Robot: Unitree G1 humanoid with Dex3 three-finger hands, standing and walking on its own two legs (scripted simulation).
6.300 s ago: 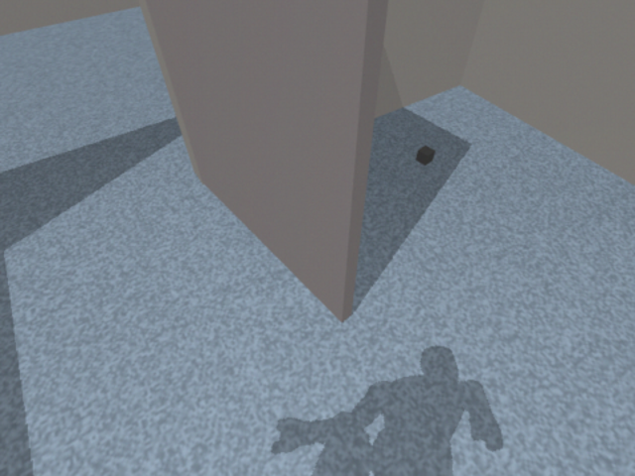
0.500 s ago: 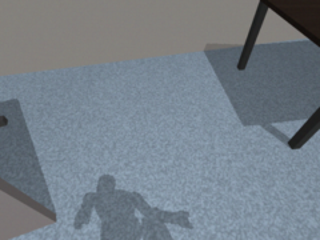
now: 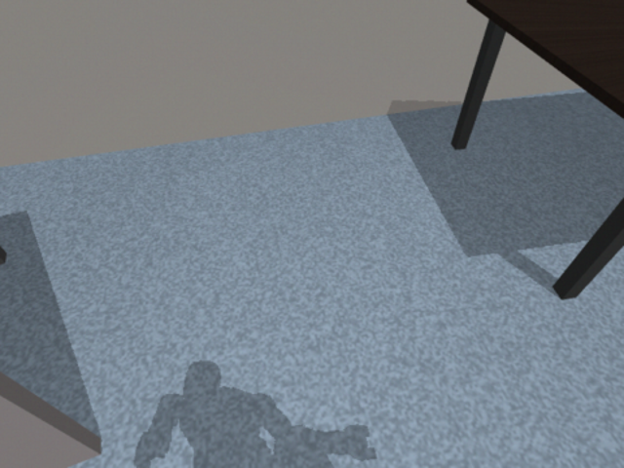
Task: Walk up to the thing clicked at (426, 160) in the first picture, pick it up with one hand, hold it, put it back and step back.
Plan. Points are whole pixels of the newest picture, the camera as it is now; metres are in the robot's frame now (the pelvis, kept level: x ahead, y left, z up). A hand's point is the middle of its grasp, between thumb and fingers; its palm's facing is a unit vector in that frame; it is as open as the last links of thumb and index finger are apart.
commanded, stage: walk up
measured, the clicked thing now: out of the picture +1.06 +1.35 -0.75
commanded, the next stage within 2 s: none
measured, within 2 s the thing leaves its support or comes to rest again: neither
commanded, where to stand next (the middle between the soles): +0.65 -0.01 m, yaw -2 degrees
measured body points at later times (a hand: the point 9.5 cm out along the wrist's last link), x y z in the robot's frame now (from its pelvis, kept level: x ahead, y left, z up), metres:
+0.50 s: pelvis +0.15 -0.04 -0.01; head +0.18 -0.04 +0.44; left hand +0.17 +0.29 -0.12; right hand +0.22 -0.36 -0.13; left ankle +0.27 +0.11 -0.72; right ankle +0.08 -0.16 -0.74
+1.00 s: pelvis +0.36 -0.05 -0.02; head +0.38 -0.05 +0.43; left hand +0.49 +0.28 -0.10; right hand +0.38 -0.36 -0.14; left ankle +0.30 +0.11 -0.74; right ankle +0.46 -0.16 -0.75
